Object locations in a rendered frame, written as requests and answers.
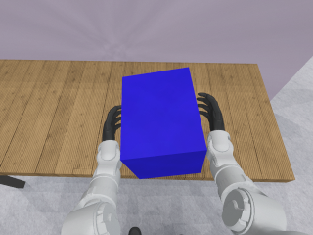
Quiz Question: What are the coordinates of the left robot forearm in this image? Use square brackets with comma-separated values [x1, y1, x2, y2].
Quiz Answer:
[61, 140, 122, 235]

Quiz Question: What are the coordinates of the table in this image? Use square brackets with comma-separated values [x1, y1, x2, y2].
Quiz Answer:
[0, 59, 295, 189]

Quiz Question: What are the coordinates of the robot right upper arm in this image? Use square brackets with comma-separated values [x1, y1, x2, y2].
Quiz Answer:
[221, 188, 309, 235]

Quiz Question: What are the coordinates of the right robot forearm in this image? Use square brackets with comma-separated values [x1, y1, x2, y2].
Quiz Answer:
[206, 130, 287, 225]

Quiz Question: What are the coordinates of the right robot hand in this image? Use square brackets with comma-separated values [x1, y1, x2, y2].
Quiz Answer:
[197, 92, 225, 131]

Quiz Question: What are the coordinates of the carton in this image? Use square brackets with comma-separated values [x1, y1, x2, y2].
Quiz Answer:
[120, 67, 207, 179]

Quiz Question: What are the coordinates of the robot left upper arm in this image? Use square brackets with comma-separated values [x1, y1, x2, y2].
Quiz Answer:
[62, 201, 121, 235]

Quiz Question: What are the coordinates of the left robot hand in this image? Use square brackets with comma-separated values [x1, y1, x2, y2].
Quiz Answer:
[102, 105, 122, 142]

